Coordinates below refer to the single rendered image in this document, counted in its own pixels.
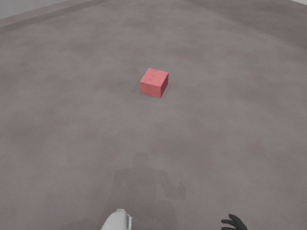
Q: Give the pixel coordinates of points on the left robot shin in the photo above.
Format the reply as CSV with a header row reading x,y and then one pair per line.
x,y
121,210

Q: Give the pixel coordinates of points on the robot right hand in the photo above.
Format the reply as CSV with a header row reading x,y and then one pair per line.
x,y
236,222

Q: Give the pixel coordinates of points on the carton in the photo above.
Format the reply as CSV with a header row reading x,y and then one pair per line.
x,y
154,82

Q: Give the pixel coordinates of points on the left robot thigh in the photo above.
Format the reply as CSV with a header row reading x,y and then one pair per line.
x,y
118,221

